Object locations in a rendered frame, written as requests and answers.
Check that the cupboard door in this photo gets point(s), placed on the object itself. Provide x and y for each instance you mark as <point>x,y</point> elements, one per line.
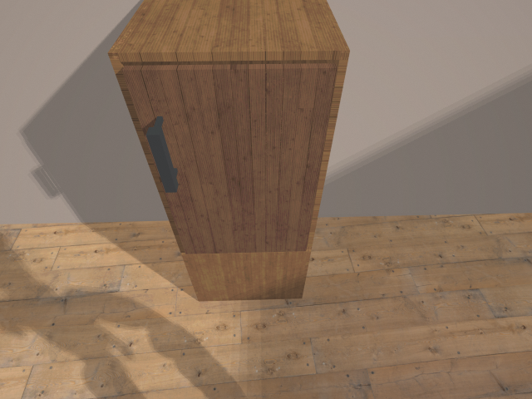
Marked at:
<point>247,141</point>

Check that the handle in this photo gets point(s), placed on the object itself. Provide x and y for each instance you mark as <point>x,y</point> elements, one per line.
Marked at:
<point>160,152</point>

